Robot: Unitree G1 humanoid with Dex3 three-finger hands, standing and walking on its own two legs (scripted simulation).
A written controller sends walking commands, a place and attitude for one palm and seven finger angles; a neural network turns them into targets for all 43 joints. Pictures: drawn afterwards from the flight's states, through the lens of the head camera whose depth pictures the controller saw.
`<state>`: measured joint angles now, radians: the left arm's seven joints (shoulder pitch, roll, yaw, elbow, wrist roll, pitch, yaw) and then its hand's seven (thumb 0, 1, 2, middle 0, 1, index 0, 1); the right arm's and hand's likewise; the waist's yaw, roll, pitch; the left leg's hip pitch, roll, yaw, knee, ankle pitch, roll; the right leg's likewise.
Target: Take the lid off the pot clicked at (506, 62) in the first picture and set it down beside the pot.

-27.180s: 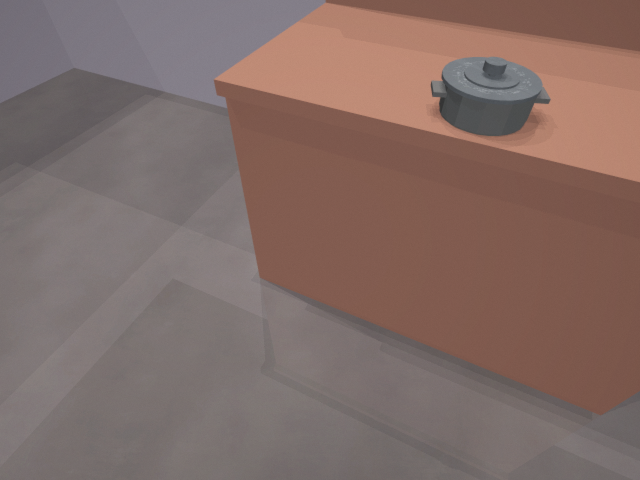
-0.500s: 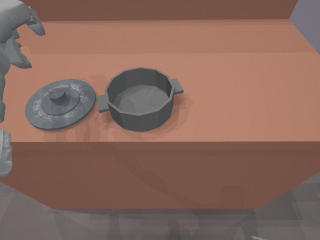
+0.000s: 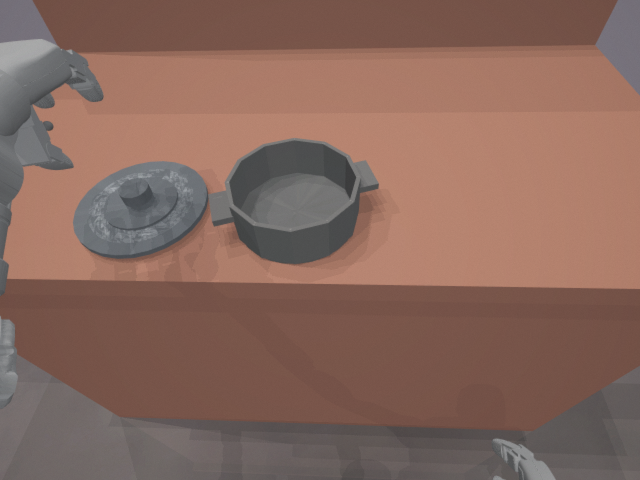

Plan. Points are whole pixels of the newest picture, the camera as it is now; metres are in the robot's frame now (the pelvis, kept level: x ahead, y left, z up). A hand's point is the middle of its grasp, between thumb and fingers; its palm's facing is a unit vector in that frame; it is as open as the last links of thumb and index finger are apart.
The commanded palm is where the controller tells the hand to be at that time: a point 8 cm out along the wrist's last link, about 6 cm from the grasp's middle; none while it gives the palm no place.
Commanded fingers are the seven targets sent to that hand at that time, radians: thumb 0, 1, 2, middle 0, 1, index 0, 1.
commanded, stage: draw the hand back to the body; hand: left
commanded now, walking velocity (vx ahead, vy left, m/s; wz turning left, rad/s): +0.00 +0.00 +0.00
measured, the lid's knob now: (135, 192) +0.48 +0.28 +0.09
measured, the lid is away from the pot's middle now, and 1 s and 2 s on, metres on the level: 0.23 0.23 0.23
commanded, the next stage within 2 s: step back with the hand held close in 1.90 s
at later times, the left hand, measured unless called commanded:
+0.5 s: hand (62, 92) +0.38 +0.22 +0.31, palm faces +0.39 -0.90 -0.19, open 10.6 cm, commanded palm +0.32 +0.27 +0.30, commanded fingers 0.00 0.21 0.95 -0.42 -0.43 -0.42 -0.43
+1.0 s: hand (43, 165) +0.29 +0.20 +0.30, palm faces +0.48 -0.85 -0.20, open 8.3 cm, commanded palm +0.24 +0.24 +0.29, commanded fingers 0.00 0.87 0.90 -0.21 -0.30 -0.21 -0.30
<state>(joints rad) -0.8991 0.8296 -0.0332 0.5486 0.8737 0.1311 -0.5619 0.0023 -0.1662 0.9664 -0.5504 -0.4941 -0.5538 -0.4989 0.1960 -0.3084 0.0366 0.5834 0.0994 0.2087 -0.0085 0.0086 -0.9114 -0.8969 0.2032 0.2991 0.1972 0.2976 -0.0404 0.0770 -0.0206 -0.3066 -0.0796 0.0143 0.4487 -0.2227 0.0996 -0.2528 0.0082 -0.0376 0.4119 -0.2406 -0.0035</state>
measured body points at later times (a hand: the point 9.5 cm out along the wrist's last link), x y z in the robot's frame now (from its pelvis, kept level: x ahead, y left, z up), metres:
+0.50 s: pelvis +0.00 -0.02 +0.01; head +0.02 -0.03 +0.45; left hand +0.35 +0.26 +0.32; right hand +0.14 -0.26 -0.10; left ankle +0.00 +0.05 -0.74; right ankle -0.02 -0.12 -0.74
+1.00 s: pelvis +0.00 -0.06 +0.00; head +0.00 -0.09 +0.45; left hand +0.26 +0.24 +0.31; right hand +0.20 -0.30 -0.09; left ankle +0.00 +0.05 -0.74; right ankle -0.02 -0.12 -0.74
